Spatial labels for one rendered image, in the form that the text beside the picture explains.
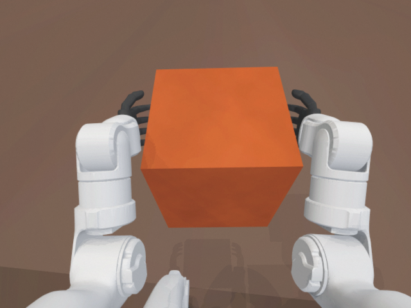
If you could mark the left robot forearm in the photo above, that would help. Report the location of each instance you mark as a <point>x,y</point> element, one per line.
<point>103,161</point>

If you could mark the carton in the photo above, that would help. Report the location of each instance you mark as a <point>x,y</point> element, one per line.
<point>220,149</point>

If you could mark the left robot hand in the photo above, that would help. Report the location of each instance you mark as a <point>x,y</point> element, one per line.
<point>127,109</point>

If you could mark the right robot hand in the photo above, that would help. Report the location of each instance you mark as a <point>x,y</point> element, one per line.
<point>303,112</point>

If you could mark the right robot upper arm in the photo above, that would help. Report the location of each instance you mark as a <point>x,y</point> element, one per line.
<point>337,272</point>

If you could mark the robot left thigh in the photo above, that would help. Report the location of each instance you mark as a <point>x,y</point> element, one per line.
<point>172,291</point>

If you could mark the left robot upper arm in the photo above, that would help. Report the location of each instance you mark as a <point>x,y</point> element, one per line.
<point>106,270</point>

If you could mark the right robot forearm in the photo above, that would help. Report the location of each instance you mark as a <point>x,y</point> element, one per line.
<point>340,154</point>

